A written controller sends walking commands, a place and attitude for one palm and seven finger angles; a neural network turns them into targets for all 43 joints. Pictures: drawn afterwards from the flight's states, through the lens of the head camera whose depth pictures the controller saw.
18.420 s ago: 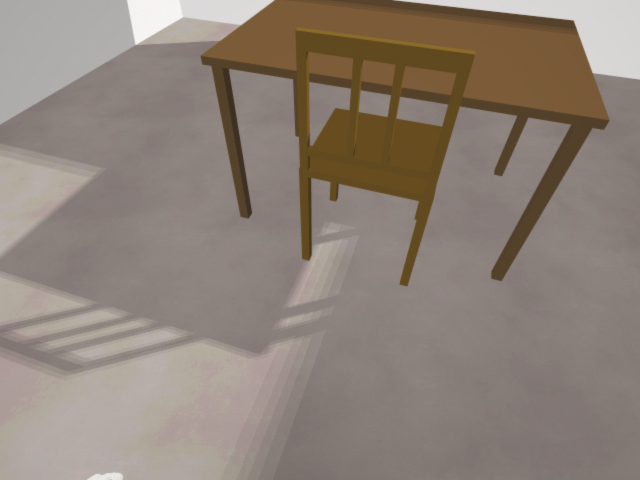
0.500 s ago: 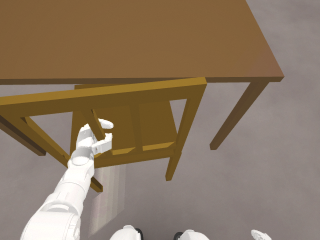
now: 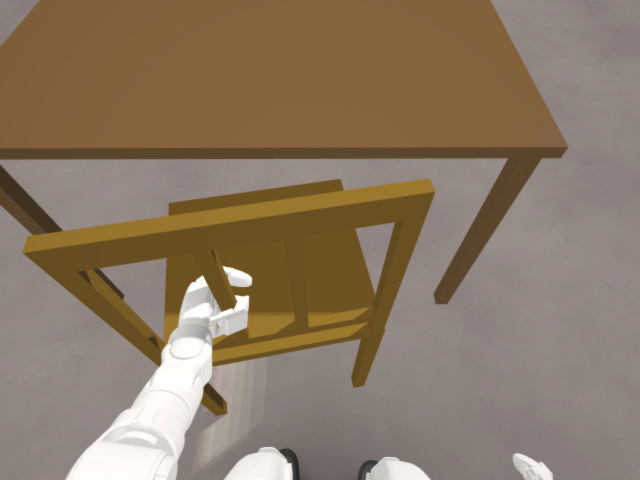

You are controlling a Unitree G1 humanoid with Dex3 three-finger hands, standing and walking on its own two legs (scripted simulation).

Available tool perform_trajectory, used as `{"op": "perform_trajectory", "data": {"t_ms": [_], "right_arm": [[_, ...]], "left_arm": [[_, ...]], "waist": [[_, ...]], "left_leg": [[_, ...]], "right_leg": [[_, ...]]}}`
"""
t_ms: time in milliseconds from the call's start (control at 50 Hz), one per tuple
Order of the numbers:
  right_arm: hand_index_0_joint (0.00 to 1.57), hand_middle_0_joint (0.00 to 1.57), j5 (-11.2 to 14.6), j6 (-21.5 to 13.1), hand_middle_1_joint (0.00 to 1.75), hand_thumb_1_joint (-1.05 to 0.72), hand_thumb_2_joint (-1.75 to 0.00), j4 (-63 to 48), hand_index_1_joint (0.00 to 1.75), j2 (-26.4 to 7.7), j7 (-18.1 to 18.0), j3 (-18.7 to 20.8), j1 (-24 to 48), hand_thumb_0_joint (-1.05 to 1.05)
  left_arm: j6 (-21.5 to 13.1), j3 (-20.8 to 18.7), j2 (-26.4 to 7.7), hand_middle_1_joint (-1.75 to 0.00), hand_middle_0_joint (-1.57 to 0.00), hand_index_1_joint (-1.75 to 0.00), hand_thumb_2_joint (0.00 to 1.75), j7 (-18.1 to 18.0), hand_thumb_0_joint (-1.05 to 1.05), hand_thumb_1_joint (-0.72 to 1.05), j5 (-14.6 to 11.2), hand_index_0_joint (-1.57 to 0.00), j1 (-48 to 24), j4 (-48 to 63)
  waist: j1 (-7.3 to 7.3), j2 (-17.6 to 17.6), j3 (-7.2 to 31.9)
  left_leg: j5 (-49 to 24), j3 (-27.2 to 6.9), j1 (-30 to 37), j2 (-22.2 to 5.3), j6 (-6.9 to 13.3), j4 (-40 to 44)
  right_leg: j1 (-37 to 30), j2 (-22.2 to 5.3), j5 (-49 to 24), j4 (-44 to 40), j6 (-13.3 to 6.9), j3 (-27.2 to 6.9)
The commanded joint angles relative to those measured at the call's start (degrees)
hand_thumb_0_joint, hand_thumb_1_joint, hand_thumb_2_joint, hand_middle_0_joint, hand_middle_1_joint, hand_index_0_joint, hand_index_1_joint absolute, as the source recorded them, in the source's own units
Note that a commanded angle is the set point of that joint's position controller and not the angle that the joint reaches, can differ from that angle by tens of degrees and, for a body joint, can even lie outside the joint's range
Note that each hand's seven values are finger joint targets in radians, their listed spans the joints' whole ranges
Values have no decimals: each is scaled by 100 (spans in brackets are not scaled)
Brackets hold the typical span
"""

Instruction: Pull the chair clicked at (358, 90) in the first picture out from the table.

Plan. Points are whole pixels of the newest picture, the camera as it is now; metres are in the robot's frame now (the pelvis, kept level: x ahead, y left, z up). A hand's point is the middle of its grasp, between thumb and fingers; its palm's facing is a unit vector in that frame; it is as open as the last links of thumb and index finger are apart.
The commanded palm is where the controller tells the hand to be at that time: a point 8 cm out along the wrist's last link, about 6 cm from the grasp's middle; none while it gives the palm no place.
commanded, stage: step backward, pulling the chair out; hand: left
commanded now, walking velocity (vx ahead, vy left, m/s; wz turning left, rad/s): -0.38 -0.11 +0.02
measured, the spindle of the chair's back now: (226, 299) +0.36 +0.15 -0.06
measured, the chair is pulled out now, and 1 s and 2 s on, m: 0.16 0.24 0.29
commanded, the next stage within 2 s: none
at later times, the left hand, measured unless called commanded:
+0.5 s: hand (229, 330) +0.31 +0.14 -0.06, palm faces -0.01 -0.99 -0.16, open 5.5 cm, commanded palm +0.31 +0.19 -0.06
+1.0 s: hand (221, 366) +0.26 +0.15 -0.07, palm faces -0.02 -0.98 -0.21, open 5.6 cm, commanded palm +0.26 +0.20 -0.06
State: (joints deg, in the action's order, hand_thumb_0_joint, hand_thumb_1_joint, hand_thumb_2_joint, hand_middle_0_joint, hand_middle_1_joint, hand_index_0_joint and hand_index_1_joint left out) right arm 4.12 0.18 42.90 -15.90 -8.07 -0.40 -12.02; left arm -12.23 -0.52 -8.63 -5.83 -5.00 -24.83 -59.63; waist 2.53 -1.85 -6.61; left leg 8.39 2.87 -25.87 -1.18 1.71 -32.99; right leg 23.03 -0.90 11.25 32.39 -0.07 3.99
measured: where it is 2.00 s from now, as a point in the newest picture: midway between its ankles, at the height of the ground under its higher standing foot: outside the picture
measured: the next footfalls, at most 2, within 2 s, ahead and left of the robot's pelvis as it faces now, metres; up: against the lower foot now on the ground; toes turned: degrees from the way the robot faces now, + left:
left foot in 0.46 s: -0.04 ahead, +0.17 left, +0.00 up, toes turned +2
right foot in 1.30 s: +0.01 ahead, -0.12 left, +0.00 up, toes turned -3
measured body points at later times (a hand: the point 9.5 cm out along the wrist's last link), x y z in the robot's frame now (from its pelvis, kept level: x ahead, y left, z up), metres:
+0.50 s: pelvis -0.05 +0.02 +0.00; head +0.05 +0.02 +0.44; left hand +0.31 +0.19 -0.05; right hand +0.06 -0.26 -0.13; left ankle -0.08 +0.17 -0.73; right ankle +0.06 -0.12 -0.73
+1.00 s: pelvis -0.09 +0.02 -0.01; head -0.01 +0.01 +0.43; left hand +0.26 +0.20 -0.05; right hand -0.02 -0.25 -0.14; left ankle -0.08 +0.17 -0.73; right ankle +0.04 -0.12 -0.73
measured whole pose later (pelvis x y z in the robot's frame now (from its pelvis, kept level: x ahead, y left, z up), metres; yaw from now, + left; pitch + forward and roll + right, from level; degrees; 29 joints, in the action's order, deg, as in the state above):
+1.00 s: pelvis -0.09 +0.02 -0.01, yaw -1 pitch +2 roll +2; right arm 2.1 3.3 39.7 -13.2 -6.9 0.7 -14.8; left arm -9.5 -1.0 -10.8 -5.1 -1.5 -24.9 -52.8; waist 3.0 1.8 -8.3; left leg 18.5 3.0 -21.1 -2.9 -2.9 -37.8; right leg 31.0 -4.9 4.8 34.1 1.3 0.1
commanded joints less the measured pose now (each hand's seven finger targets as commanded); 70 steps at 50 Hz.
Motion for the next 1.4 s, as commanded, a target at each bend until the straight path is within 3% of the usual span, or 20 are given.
{"op": "perform_trajectory", "data": {"t_ms": [0,80,140,200,260,320,380,440,500,540,660,760,880,940,1040,1100,1180,1240,1300,1380], "right_arm": [[20,20,-87,-247,30,-90,-90,-658,30,-729,-38,162,114,0],[20,20,-169,-271,30,-90,-90,-563,30,-647,-18,166,-27,0],[20,20,-135,-286,30,-90,-90,-631,30,-646,-23,194,115,0],[20,20,-49,-338,30,-90,-90,-535,30,-618,-2,255,-157,0],[20,20,-125,-354,30,-90,-90,-533,30,-560,102,166,68,0],[20,20,-102,-343,30,-90,-90,-420,30,-538,106,110,34,0],[20,20,-108,-264,30,-90,-90,-307,30,-618,20,149,-178,0],[20,20,-149,-84,30,-90,-90,-542,30,-820,3,368,-200,0],[20,20,-274,99,30,-90,-90,-818,30,-656,95,340,49,0],[20,20,-245,130,30,-90,-90,-862,30,-634,167,382,-31,0],[20,20,-214,164,30,-90,-90,-649,30,-622,106,430,-359,0],[20,20,-207,203,30,-90,-90,-755,30,-606,77,360,-201,0],[20,20,-214,170,30,-90,-90,-1007,30,-598,81,343,-124,0],[20,20,-179,84,30,-90,-90,-900,30,-538,67,383,-285,0],[20,20,-123,-122,30,-90,-90,-493,30,-446,94,345,-639,0],[20,20,-153,-190,30,-90,-90,-431,30,-582,93,294,-606,0],[20,20,-151,-175,30,-90,-90,-849,30,-741,81,342,-269,0],[20,20,-188,-182,30,-90,-90,-721,30,-621,95,385,-304,0],[20,20,-245,-201,30,-90,-90,-616,30,-538,125,364,-413,0],[20,20,-188,-186,30,-90,-90,-438,30,-557,91,427,-528,0]], "left_arm": [[-352,17,-1153,-145,-50,-145,90,-122,0,90,272,-50,-2129,1296],[-330,-126,-1274,-145,-50,-145,90,-89,0,90,327,-50,-2084,1273],[-308,-118,-1349,-145,-50,-145,90,-45,0,90,331,-50,-2278,1256],[-313,-225,-1645,-145,-50,-145,90,-150,0,90,354,-50,-2033,1146],[-63,-306,-1580,-145,-50,-145,90,-140,0,90,335,-50,-1896,1247],[90,-337,-1458,-145,-50,-145,90,-126,0,90,303,-50,-1985,1406],[320,-196,-1377,-145,-50,-145,90,-109,0,90,289,-50,-1925,1511],[346,53,-942,-145,-50,-145,90,-11,0,90,357,-50,-2256,1775],[233,195,-760,-145,-50,-145,90,36,0,90,455,-50,-2654,2187],[139,70,-765,-145,-50,-145,90,16,0,90,476,-50,-2335,2023],[15,-178,-1287,-145,-50,-145,90,-2,0,90,484,-50,-2119,1833],[22,-276,-1351,-145,-50,-145,90,-5,0,90,452,-50,-1773,1814],[-115,-169,-1128,-145,-50,-145,90,-64,0,90,519,-50,-1926,2021],[-227,-168,-1193,-145,-50,-145,90,-75,0,90,512,-50,-2169,1927],[-269,-289,-1479,-145,-50,-145,90,-63,0,90,523,-50,-2085,1380],[-261,-338,-1493,-145,-50,-145,90,-61,0,90,533,-50,-2031,1230],[-307,-210,-1220,-145,-50,-145,90,-78,0,90,515,-50,-2033,1480],[-325,-290,-1210,-145,-50,-145,90,-75,0,90,546,-50,-2296,1553],[-337,-72,-1159,-145,-50,-145,90,-35,0,90,623,-50,-2444,1551],[-328,-419,-1605,-145,-50,-145,90,-90,0,90,553,-50,-2012,1280]], "waist": [[-105,-975,2039],[-92,-738,2392],[-104,-469,1928],[-106,937,1956],[-259,870,2173],[-143,989,2391],[-71,872,2497],[-118,323,2702],[-8,-1271,2583],[-95,-930,2310],[98,405,2959],[-3,482,2641],[-93,-631,2141],[-36,-58,2182],[-4,1485,2291],[-4,770,2329],[-149,-977,1949],[-114,-544,2130],[48,-217,2048],[26,633,2843]], "left_leg": [[1188,-1934,1065,-1352,352,1534],[-745,-1607,1630,-1357,408,796],[980,-1203,324,-1036,197,716],[1887,-476,865,109,-363,-1774],[2323,-1069,-212,91,-382,-2924],[2285,-885,248,10,-408,-1457],[872,-375,961,-32,-426,732],[-1835,-726,1639,-1013,-106,674],[-2490,-840,1311,-1243,-33,633],[-2271,-875,975,-1350,29,472],[-672,-296,1175,-525,-503,-305],[469,-306,1033,-449,-342,273],[583,-575,218,-1028,-32,945],[800,-330,322,-775,-157,334],[1892,11,1263,101,-314,-866],[1495,-271,1344,-117,-224,179],[1376,-1077,-25,-1232,235,1374],[-1278,-1024,647,-1318,269,341],[-328,-600,718,-744,-268,26],[364,-270,1272,-246,-400,-533]], "right_leg": [[-35,-193,1304,596,-77,-454],[-370,-232,421,294,-73,-562],[-791,-511,898,-31,-235,-866],[389,-2054,2516,-1938,-919,-2598],[-1016,-2489,-499,-1354,-1284,-2411],[-1627,-2156,-2376,-771,-861,-1585],[-1804,-1795,-2529,-428,-445,-1212],[-1365,-766,-2227,125,117,-426],[-1133,-537,-1436,1103,57,-262],[-1162,-438,-808,973,-43,-263],[-1685,-1365,-3825,-77,-434,-971],[-1266,-1168,-1636,-651,-189,-783],[-1119,-422,22,379,47,-388],[-907,-781,-369,21,-125,-811],[-51,-1568,1431,-1938,-388,-1410],[-291,-1260,809,-1418,-186,-919],[-871,-233,884,721,91,-283],[-1152,-347,-841,488,-2,-459],[-881,-999,-1729,-106,-323,-971],[-1085,-1480,-1955,-814,-462,-1218]]}}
